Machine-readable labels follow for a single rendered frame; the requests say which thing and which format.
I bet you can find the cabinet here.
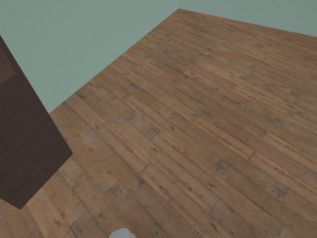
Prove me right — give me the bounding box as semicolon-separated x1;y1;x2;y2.
0;36;73;210

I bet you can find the drawer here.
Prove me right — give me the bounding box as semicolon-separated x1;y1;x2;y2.
0;48;17;83

